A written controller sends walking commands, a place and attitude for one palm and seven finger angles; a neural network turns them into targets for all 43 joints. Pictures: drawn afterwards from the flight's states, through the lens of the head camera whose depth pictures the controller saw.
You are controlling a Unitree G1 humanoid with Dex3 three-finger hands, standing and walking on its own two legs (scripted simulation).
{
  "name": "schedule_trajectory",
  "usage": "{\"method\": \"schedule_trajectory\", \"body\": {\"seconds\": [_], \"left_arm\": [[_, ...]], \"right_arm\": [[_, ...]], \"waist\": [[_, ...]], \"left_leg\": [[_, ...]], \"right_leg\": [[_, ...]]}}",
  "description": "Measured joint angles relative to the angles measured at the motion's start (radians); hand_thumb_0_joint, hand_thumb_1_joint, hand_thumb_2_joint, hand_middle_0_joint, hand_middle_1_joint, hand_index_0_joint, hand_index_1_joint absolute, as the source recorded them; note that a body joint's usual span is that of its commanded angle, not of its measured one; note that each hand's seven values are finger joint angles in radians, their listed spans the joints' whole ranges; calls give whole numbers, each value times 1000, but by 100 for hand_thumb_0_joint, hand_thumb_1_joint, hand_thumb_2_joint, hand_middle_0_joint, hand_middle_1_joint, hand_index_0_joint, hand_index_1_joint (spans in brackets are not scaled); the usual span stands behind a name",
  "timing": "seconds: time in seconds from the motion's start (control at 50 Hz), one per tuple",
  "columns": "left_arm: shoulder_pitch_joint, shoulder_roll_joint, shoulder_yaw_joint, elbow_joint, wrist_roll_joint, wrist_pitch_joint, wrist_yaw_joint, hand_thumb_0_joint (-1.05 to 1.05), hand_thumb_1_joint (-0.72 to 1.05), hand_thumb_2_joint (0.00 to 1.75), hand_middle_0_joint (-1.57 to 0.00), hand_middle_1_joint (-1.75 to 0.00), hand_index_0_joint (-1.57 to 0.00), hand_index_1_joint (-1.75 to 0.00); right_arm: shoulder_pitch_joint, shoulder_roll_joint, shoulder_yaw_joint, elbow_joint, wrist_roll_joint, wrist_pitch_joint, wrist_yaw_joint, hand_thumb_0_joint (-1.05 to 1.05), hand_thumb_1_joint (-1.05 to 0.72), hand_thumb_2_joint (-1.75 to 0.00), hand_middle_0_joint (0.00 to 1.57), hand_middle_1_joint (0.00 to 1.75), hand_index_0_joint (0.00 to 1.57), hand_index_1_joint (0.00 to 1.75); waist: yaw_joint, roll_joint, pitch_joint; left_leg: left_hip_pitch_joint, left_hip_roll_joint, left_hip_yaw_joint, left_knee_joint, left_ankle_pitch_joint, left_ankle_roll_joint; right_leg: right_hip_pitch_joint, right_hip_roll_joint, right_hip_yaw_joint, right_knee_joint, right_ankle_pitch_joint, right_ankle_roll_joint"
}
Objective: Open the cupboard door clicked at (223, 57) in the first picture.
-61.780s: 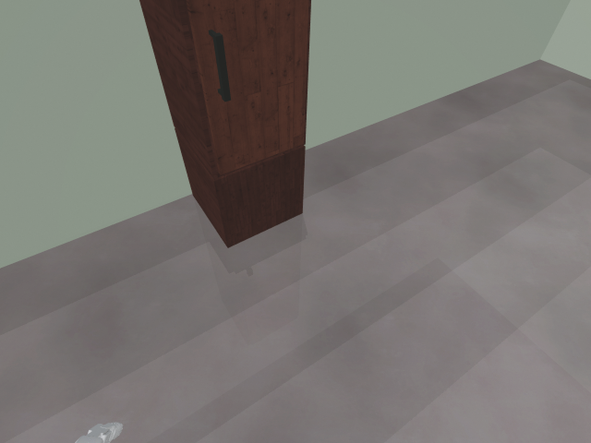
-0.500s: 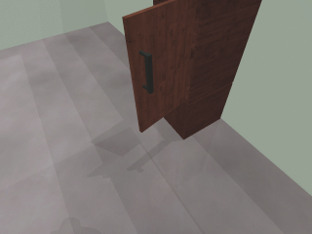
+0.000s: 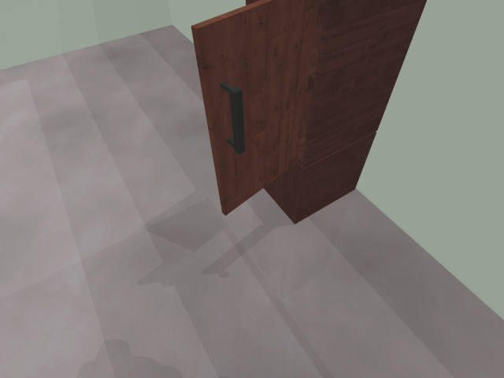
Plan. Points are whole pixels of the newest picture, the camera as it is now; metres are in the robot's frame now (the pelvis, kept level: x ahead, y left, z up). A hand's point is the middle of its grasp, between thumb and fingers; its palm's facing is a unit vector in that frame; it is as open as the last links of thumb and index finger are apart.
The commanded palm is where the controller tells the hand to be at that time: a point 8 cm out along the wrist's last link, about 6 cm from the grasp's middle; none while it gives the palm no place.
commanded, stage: look to check the result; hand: left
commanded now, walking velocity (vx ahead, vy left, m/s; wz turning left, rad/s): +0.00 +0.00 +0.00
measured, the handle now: (232, 119) +0.65 +0.09 +0.03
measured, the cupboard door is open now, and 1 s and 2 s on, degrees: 100 100 100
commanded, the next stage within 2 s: stand and wait in 0.34 s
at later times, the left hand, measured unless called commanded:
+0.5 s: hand out of the picture +0.11 +0.23 -0.15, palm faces -0.01 -0.94 -0.34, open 7.4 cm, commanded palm none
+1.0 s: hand out of the picture +0.10 +0.23 -0.15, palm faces -0.02 -0.94 -0.33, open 7.4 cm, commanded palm none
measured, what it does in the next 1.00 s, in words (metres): stands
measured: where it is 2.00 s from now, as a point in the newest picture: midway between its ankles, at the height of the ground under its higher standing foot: outside the picture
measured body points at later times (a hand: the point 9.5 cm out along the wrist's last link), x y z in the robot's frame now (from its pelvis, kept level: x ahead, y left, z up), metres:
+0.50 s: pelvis +0.02 -0.01 +0.00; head +0.04 -0.02 +0.45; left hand +0.11 +0.28 -0.13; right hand +0.09 -0.30 -0.15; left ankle -0.02 +0.12 -0.75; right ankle +0.03 -0.09 -0.75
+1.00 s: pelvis +0.02 -0.01 +0.00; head +0.05 -0.02 +0.45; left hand +0.10 +0.28 -0.13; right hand +0.08 -0.29 -0.15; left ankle -0.02 +0.12 -0.75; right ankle +0.03 -0.09 -0.75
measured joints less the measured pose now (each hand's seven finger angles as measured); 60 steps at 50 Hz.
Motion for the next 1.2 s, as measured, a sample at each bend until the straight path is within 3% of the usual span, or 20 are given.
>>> {"method": "schedule_trajectory", "body": {"seconds": [0.52, 1.2], "left_arm": [[-47, 32, -3, -11, -1, -9, 0, 0, 91, 90, -20, -30, -20, -30], [-20, 36, -8, -1, -2, -8, -1, 0, 91, 90, -20, -30, -20, -30]], "right_arm": [[-36, -41, 5, -4, 1, -1, 2, 1, -90, -90, 20, 30, 20, 30], [-15, -29, 8, 3, 3, -2, 1, 1, -90, -90, 20, 30, 20, 30]], "waist": [[-5, 5, -13], [-4, -6, -17]], "left_leg": [[46, 18, -2, -44, -7, -17], [62, 16, 5, -58, -7, -12]], "right_leg": [[41, 22, -3, -35, -14, -10], [56, 22, 5, -52, -9, -4]]}}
